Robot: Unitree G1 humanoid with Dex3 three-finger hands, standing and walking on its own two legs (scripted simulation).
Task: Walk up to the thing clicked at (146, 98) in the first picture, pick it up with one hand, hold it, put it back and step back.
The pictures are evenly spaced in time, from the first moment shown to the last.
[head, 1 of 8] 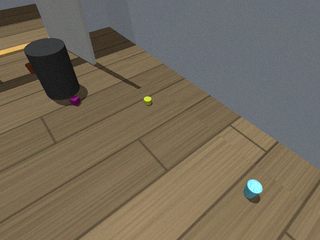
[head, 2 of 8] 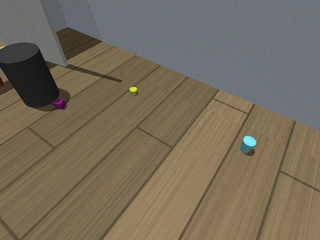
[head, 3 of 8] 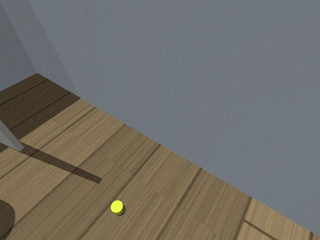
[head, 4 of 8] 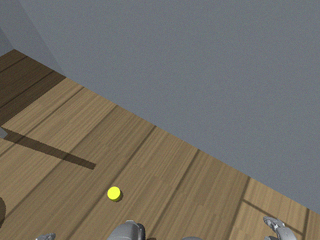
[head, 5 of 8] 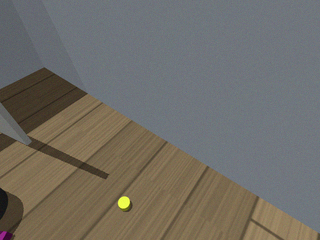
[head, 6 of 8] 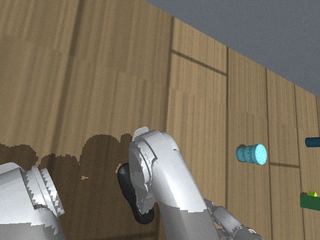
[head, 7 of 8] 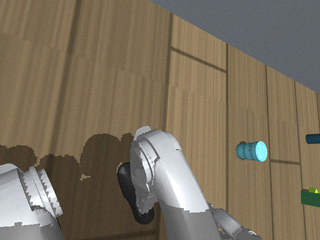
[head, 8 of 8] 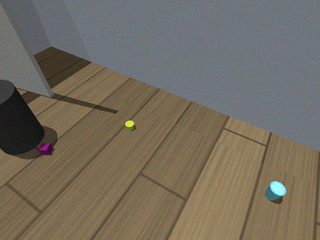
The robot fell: no
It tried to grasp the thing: yes
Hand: left
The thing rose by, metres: 0.69
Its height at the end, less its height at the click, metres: +0.00
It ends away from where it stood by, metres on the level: 0.02
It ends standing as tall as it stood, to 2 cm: yes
